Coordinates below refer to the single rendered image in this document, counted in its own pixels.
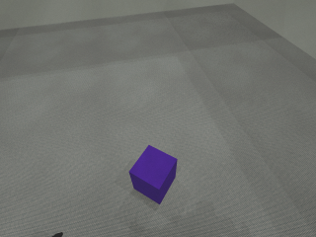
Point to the carton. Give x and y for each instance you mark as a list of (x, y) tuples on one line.
[(153, 173)]

